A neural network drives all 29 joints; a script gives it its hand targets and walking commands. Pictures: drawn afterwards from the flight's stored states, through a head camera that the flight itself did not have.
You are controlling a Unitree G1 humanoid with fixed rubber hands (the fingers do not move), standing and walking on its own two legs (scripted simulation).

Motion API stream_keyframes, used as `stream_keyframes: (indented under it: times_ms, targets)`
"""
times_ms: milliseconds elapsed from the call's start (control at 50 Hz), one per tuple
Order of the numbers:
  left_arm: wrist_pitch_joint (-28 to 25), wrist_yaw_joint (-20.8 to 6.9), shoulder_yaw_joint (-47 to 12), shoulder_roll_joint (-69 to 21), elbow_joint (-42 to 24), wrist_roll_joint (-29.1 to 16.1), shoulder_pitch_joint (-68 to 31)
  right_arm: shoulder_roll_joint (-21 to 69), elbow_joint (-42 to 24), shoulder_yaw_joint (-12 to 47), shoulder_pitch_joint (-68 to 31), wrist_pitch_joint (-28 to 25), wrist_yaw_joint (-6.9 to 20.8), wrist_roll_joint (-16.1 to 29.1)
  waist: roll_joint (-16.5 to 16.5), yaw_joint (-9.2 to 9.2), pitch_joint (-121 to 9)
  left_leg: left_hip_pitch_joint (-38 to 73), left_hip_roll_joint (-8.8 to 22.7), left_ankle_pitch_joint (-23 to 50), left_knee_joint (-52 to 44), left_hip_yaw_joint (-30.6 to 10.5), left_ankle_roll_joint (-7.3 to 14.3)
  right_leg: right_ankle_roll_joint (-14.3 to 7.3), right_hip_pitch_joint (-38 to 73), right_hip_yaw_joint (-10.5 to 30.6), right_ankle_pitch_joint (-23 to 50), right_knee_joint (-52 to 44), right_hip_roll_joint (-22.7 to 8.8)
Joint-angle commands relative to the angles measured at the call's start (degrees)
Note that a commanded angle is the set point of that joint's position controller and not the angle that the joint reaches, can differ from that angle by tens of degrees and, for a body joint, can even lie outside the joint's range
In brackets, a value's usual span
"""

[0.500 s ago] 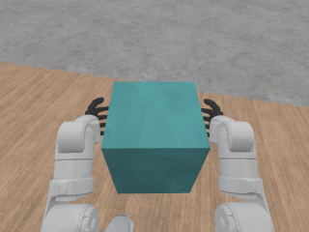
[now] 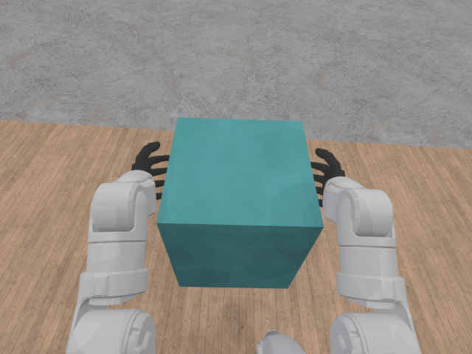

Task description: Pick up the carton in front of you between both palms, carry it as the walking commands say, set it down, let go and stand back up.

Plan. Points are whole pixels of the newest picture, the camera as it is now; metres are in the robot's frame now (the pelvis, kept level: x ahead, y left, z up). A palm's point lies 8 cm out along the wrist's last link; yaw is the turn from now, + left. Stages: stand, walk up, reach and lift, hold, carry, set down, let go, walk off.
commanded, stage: carry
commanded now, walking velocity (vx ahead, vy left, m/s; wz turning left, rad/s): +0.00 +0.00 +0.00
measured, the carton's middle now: (236, 209) +0.37 -0.02 +0.00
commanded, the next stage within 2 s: none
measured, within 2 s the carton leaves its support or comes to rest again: neither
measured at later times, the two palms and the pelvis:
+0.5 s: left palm (138, 141) +0.43 +0.14 +0.12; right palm (324, 131) +0.45 -0.16 +0.12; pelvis +0.08 -0.03 -0.01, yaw +3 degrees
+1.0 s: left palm (139, 159) +0.38 +0.13 +0.14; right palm (344, 153) +0.39 -0.17 +0.13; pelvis +0.05 -0.04 -0.01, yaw +3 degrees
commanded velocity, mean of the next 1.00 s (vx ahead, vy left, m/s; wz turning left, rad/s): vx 0.00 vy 0.00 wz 0.00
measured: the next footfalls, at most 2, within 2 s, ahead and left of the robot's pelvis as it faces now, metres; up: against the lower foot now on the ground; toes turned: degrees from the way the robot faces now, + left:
right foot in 0.18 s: +0.13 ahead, -0.11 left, -0.01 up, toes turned -1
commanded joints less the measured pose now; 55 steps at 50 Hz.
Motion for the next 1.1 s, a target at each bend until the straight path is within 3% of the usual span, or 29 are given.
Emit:
stream_keyframes:
  times_ms: [0, 60, 100, 120, 160, 180, 200, 220, 260, 320, 360, 480, 520, 640, 820, 880, 1080]
  targets:
    - [-1.67, -10.1, -38.83, -61.81, -9.45, -20.5, -35.01, 63.78, -11.28, 40.33, -42.08, -1.41, 15.42, 27.02, 8.05, -0.35, -41.67, 31.65, 14.77, 57.47, 0.75, -11.46, -0.42, -0.21, 3.28, -3.25, 7.57, -1.83, 1.66]
    - [-1.16, -10.65, -39.44, -60.07, -9.13, -20.43, -35.04, 61.92, -10.34, 41.3, -41.16, -1.2, 15.6, 25.93, 6.44, -1.16, -39.28, 32.89, 14.29, 55.6, 3.48, -11.59, 0.3, -0.71, 2.26, -3.4, 9.29, -8.73, 1.44]
    - [-0.61, -11.27, -39.29, -58.46, -7.89, -20.74, -34.75, 60.41, -9.24, 41.56, -40.97, -0.98, 15.28, 25.26, 4.42, -0.36, -37.42, 29.53, 12.28, 50.71, 7.18, -9.46, -0.58, -1.39, 8.3, -4.13, 18.61, -19.95, 0.66]
    - [-0.25, -11.68, -38.71, -57.62, -6.98, -20.78, -34.58, 59.66, -8.3, 41.41, -40.27, -0.85, 15.12, 24.84, 3.32, 0.38, -36.71, 23.49, 10.66, 42.94, 8.61, -8.49, -2.02, -2.17, 15.41, -2.12, 29.99, -22.93, -1.57]
    - [0.65, -12.49, -36.47, -55.7, -2.87, -20.37, -32.48, 58.96, -5.37, 40.6, -39.62, -0.14, 14.8, 23.9, -6.23, 1.8, -38.39, 5.64, 7.42, 10.49, 11.74, -7.72, -5.99, -8.48, 34.36, 7.6, 76.13, -13.98, -12.71]
    - [1.01, -12.85, -35.1, -55.21, -0.71, -20.28, -32.48, 59.19, -3.34, 39.94, -39.8, 0.2, 14.68, 23.62, -10.86, 3.1, -38.19, -0.34, 5.2, -6.99, 10.97, -6.47, -7.18, -10.93, 39.95, 9.8, 89.05, -11.55, -16.68]
    - [1.01, -13.38, -35.5, -56.7, -0.04, -20.46, -32.74, 60.66, -3.18, 39.53, -39.57, 0.18, 14.57, 23.43, -12.33, 3.12, -36.52, -4.59, 2.83, -19.47, 10.22, -7.08, -7.69, -13.15, 41.97, 11.31, 87.61, -12.73, -18.74]
    - [0.93, -13.79, -35.12, -57.34, -0.01, -21.0, -32.83, 60.98, -3.12, 39.05, -40.16, 0.2, 14.64, 23.62, -11.47, 3.47, -35.85, -3.97, 3.46, -19.96, 6.44, -7.43, -6.79, -12.03, 41.49, 10.67, 82.87, -13.55, -17.63]
    - [0.61, -14.31, -35.1, -59.39, 0.18, -21.76, -35.11, 62.61, -1.67, 37.66, -41.03, 0.03, 15.03, 23.31, -7.86, 2.77, -35.7, 6.66, 3.81, -7.16, -3.0, -6.07, -5.95, -9.12, 33.6, 5.9, 72.6, -14.3, -12.71]
    - [0.54, -14.21, -36.48, -60.89, -3.64, -23.93, -41.42, 63.71, -2.59, 36.58, -44.51, -0.41, 15.32, 23.76, -0.19, 3.06, -36.28, 16.51, 7.38, 17.48, 2.61, -8.48, -3.95, -6.08, 24.53, 2.95, 51.62, -14.58, -9.33]
    - [0.91, -13.5, -36.92, -60.75, -4.81, -24.91, -43.45, 63.05, -2.36, 35.94, -44.79, -0.09, 14.96, 23.88, 2.35, 2.9, -34.89, 17.89, 10.28, 28.99, 3.58, -9.27, -2.46, -5.97, 21.1, 1.8, 44.47, -14.16, -8.14]
    - [2.19, -13.3, -34.5, -61.09, -0.17, -24.8, -40.15, 61.17, 0.61, 33.11, -40.92, 1.15, 14.13, 21.74, -0.58, 2.99, -36.12, 14.47, 9.5, 17.3, 3.95, -8.98, -2.77, -7.07, 24.63, 3.21, 53.26, -14.63, -10.41]
    - [2.16, -13.69, -33.79, -61.79, 1.11, -24.7, -40.45, 61.5, 0.41, 32.75, -42.41, 1.2, 14.19, 21.64, -1.36, 3.05, -36.18, 14.38, 9.61, 16.18, 3.43, -9.05, -2.93, -6.9, 24.64, 3.03, 52.58, -14.99, -10.42]
    - [1.9, -14.04, -32.85, -63.3, 1.79, -24.93, -43.32, 62.79, -1.45, 33.67, -48.02, 1.03, 14.2, 23.03, -1.6, 2.86, -34.55, 12.81, 10.59, 11.94, 1.27, -9.89, -2.48, -6.26, 24.4, 2.78, 43.02, -17.48, -10.24]
    - [2.21, -13.42, -30.13, -61.75, 5.31, -22.27, -41.74, 63.16, 3.5, 31.97, -46.84, 1.42, 15.03, 22.89, -0.66, 2.71, -28.88, 8.48, 10.09, -5.81, -4.0, -11.07, -2.54, -5.7, 19.58, 4.23, 14.55, -23.71, -9.81]
    - [2.11, -13.41, -29.15, -61.43, 6.57, -21.7, -42.45, 62.99, 5.27, 30.88, -47.57, 1.24, 15.3, 22.71, -0.66, 2.68, -26.28, 7.02, 10.24, -6.23, -4.88, -11.26, -2.69, -5.45, 18.11, 3.99, 13.14, -24.23, -9.63]
    - [1.92, -13.65, -27.71, -62.41, 8.12, -22.62, -43.76, 63.38, 6.71, 28.25, -48.08, 0.86, 14.85, 22.13, -1.4, 2.92, -28.34, 8.44, 9.96, -2.69, -3.26, -10.38, -3.13, -5.17, 18.31, 3.91, 18.58, -23.4, -9.92]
